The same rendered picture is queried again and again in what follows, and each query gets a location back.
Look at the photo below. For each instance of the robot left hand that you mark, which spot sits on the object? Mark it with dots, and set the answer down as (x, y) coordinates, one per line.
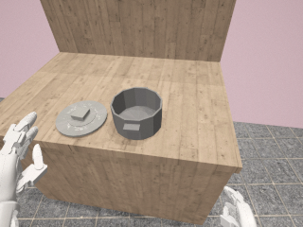
(17, 140)

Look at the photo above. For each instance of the lid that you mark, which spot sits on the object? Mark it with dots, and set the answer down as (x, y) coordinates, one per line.
(73, 127)

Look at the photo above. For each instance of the pot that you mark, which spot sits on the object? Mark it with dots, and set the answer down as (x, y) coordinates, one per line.
(137, 112)

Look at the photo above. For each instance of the knob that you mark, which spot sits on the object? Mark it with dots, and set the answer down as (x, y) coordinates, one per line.
(80, 113)

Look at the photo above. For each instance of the table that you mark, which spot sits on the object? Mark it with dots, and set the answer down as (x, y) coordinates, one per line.
(173, 47)

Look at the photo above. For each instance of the robot right hand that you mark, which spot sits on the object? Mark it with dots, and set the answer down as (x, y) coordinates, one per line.
(241, 215)

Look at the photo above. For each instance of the robot left forearm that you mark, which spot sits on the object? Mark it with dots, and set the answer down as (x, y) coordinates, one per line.
(9, 211)

